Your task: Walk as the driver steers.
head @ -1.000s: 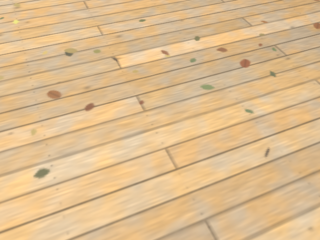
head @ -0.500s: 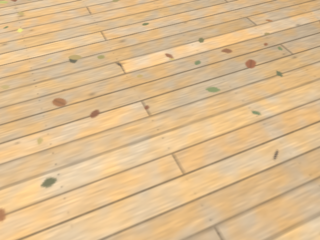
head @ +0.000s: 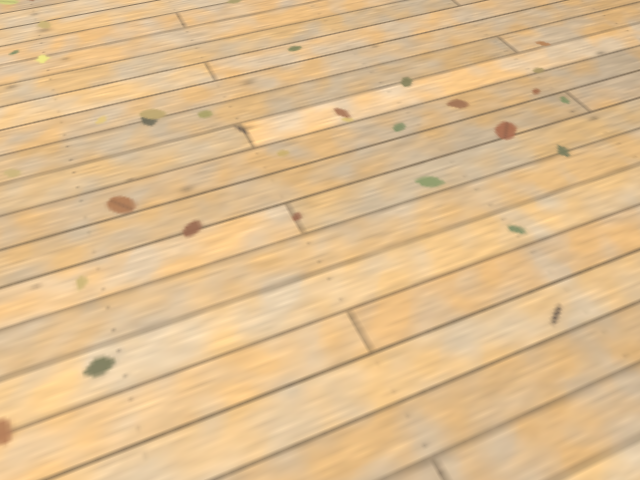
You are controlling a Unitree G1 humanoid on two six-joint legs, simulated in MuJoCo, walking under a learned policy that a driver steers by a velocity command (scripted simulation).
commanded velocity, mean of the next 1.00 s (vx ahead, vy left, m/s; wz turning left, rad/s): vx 0.19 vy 0.00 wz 0.03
